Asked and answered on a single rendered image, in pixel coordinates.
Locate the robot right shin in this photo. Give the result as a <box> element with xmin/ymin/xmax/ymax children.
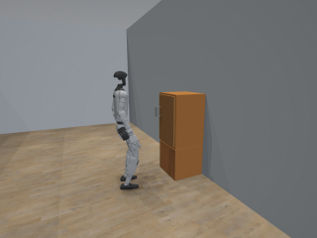
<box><xmin>125</xmin><ymin>158</ymin><xmax>140</xmax><ymax>185</ymax></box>

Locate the cupboard door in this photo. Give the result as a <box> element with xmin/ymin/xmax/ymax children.
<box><xmin>158</xmin><ymin>94</ymin><xmax>175</xmax><ymax>148</ymax></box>

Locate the robot right hand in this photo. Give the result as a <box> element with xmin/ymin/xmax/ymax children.
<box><xmin>129</xmin><ymin>134</ymin><xmax>141</xmax><ymax>151</ymax></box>

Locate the robot right forearm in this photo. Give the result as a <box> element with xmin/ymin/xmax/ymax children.
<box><xmin>120</xmin><ymin>111</ymin><xmax>134</xmax><ymax>136</ymax></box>

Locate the right robot upper arm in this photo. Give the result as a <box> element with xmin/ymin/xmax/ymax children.
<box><xmin>118</xmin><ymin>90</ymin><xmax>128</xmax><ymax>117</ymax></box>

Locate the right robot thigh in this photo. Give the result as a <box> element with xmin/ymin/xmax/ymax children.
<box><xmin>120</xmin><ymin>128</ymin><xmax>139</xmax><ymax>162</ymax></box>

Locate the handle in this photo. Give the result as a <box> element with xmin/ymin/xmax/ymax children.
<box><xmin>156</xmin><ymin>106</ymin><xmax>161</xmax><ymax>117</ymax></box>

